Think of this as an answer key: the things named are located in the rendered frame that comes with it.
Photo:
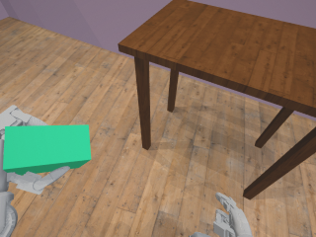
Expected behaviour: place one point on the table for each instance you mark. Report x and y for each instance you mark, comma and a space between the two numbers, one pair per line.
268, 59

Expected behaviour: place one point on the robot right hand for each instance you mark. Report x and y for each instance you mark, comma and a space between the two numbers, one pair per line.
231, 225

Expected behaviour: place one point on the left robot forearm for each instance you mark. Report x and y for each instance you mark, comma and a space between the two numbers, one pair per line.
8, 214

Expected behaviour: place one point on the sponge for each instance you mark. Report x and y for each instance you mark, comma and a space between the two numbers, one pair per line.
45, 148

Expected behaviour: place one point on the robot left hand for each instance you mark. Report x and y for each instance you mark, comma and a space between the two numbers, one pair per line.
30, 182

